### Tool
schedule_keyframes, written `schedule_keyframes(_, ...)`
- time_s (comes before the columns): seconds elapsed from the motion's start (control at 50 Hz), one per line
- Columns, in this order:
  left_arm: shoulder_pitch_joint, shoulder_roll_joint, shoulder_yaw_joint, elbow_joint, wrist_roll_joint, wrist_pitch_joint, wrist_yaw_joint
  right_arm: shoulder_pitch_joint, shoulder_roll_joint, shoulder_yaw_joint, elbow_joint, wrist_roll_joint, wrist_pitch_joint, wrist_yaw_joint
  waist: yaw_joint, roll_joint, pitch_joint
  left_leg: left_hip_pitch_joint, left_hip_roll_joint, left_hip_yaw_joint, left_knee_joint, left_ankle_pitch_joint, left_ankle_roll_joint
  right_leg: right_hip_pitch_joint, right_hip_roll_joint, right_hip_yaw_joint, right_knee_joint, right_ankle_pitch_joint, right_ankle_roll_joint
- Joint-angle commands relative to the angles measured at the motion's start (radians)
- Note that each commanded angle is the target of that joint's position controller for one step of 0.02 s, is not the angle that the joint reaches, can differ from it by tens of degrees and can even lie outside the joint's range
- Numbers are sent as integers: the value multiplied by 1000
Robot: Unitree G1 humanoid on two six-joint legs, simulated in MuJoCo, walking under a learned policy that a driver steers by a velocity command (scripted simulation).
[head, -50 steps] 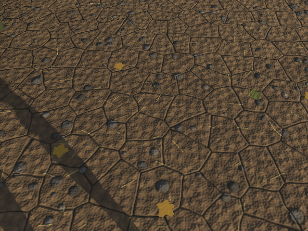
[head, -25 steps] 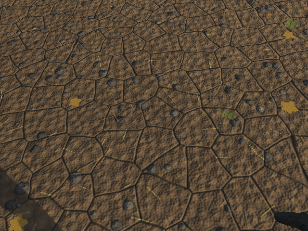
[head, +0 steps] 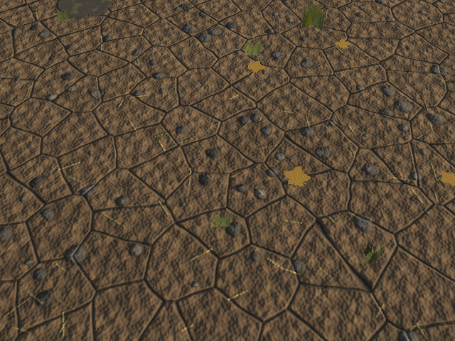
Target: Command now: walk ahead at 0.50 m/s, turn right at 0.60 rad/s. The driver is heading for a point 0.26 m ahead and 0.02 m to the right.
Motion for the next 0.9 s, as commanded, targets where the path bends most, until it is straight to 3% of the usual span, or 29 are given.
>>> schedule_keyframes(0.02, -109, 19, -6, -100, -1, -16, -21, -40, -175, -37, -63, 11, -4, -6, -4, 92, 26, 0, 266, -65, -92, 311, 143, 31, 12, -52, -116, 60, -14)
schedule_keyframes(0.06, -138, 24, -3, -123, 5, -18, -30, -27, -190, -40, -51, 23, 13, -7, 5, 94, 44, 34, 279, -45, -30, 503, 130, 67, 43, -77, -184, -4, -35)
schedule_keyframes(0.08, -120, 39, 5, -128, 12, -20, -33, -27, -206, -43, -49, 29, 21, -10, 26, 111, 22, 57, 282, -34, 33, 672, 120, 117, 75, -97, -205, -51, -52)
schedule_keyframes(0.1, -69, 63, 18, -120, 19, -21, -34, -31, -221, -46, -50, 37, 27, -14, 61, 135, -22, 70, 277, -24, 123, 835, 105, 202, 113, -118, -226, -81, -71)
schedule_keyframes(0.12, 55, 100, 39, -87, 23, -23, -32, -44, -221, -44, -52, 42, 32, -17, 135, 128, -91, 49, 250, -4, 272, 891, 80, 367, 152, -128, -298, -14, -99)
schedule_keyframes(0.14, 172, 152, 63, -53, 25, -19, -17, -32, -192, -32, -52, 35, 29, -18, 198, 94, -159, -69, 205, 21, 464, 788, 35, 594, 153, -99, -353, 168, -129)
schedule_keyframes(0.16, 257, 238, 73, -38, 35, -11, 10, -7, -87, 4, -90, -28, 20, -12, 179, -133, -286, -360, 121, 23, 809, 35, -21, 915, -92, 187, -253, 656, -203)
schedule_keyframes(0.18, 189, 269, 55, -86, 50, -18, 6, 114, -65, 32, -92, -10, 5, 6, 108, -241, -517, -582, 1, -148, 1122, -495, -60, 1123, -356, 615, -302, 782, -438)
schedule_keyframes(0.2, 198, 180, 37, -82, 44, -13, -4, 40, -174, 2, -60, 21, 7, 12, 179, -42, -535, -572, 57, -267, 1138, -421, -58, 1038, -290, 484, -336, 741, -389)
schedule_keyframes(0.22, 144, 150, 24, -64, 32, -17, -9, -40, -162, 6, -91, 40, 11, 12, 159, -53, -374, -635, 92, -238, 1086, -370, -49, 927, -232, 333, -347, 685, -343)
schedule_keyframes(0.24, 89, 119, 15, -52, 19, -21, -10, -67, -139, 10, -83, 25, 19, -1, 126, 19, -263, -633, 123, -224, 1001, -308, -52, 780, -173, 261, -383, 585, -292)
schedule_keyframes(0.26, 42, 99, 7, -49, 20, -21, -7, -69, -141, 7, -77, 12, 34, -12, 95, 5, -205, -579, 140, -226, 942, -262, -59, 650, -146, 217, -421, 529, -272)
schedule_keyframes(0.28, 6, 103, 7, -47, 32, -21, -7, -37, -139, 5, -64, 13, 53, -17, 59, -19, -183, -477, 140, -221, 919, -221, -66, 525, -122, 169, -463, 511, -264)
schedule_keyframes(0.3, -20, 105, 8, -44, 43, -26, -7, -2, -124, 5, -51, 10, 67, -23, 35, -30, -185, -415, 128, -211, 892, -182, -75, 456, -113, 138, -488, 510, -268)
schedule_keyframes(0.34, -52, 96, 7, -27, 49, -35, -2, 16, -99, 9, -42, 2, 81, -34, 15, -44, -184, -361, 119, -205, 784, -134, -87, 397, -95, 83, -509, 501, -269)
schedule_keyframes(0.4, -60, 85, 3, 8, 47, -28, 13, -47, -74, 19, -49, -5, 88, -40, 38, -62, -181, -318, 119, -209, 596, -36, -84, 393, -76, 56, -525, 333, -247)
schedule_keyframes(0.46, -44, 76, -4, 44, 50, -14, 19, -102, -88, 16, -55, 0, 94, -37, 65, -73, -153, -275, 105, -206, 471, 8, -73, 391, -81, 88, -542, 80, -231)
schedule_keyframes(0.5, -54, 57, -14, 63, 41, -7, 17, -103, -82, 15, -52, -7, 91, -31, 50, -65, -126, -207, 87, -189, 338, 49, -52, 374, -64, 99, -517, -87, -198)
schedule_keyframes(0.52, -47, 37, -23, 75, 36, -5, 16, -95, -77, 18, -47, -18, 88, -28, 38, -48, -113, -150, 80, -183, 238, 119, -38, 358, -34, 93, -494, -169, -160)
schedule_keyframes(0.54, -6, 11, -32, 93, 42, -7, 15, -98, -103, 15, -52, -30, 84, -27, 49, -5, -100, -106, 128, -241, 182, 237, -18, 340, 7, 82, -458, -231, -106)
schedule_keyframes(0.56, 56, 15, -29, 108, 55, -10, 15, -119, -169, 6, -68, -28, 82, -30, 107, 104, -80, -113, 203, -306, 173, 334, 14, 324, 83, 32, -393, -318, -60)
schedule_keyframes(0.58, 95, -7, -32, 115, 50, -6, 21, -162, -158, 5, -52, -19, 83, -28, 150, 226, -80, -229, 201, -309, 153, 109, 49, 406, 120, -23, -398, -287, -30)
schedule_keyframes(0.6, 33, 29, -28, 116, 52, 2, 26, -186, -99, 15, -58, -15, 80, -20, 113, 194, -49, -309, 159, -293, 125, -33, 37, 473, 113, -23, -386, -227, -19)
schedule_keyframes(0.62, 2, 48, -20, 114, 43, 10, 31, -184, -78, 23, -52, -19, 75, -16, 98, 164, -41, -324, 137, -270, 123, -46, 14, 489, 105, -17, -376, -191, -27)
schedule_keyframes(0.7, 8, 43, -17, 145, 39, 22, 38, -143, -81, 26, -13, -9, 54, -16, 80, 109, -70, -232, 106, -230, 178, 131, -7, 496, 81, 8, -381, -69, -42)
schedule_keyframes(0.9, 8, 39, -11, 250, 27, 25, 48, -160, -75, 28, 46, -3, 71, -25, 73, 39, -78, -169, 82, -207, 201, 253, 8, 540, 76, -1, -375, 55, -25)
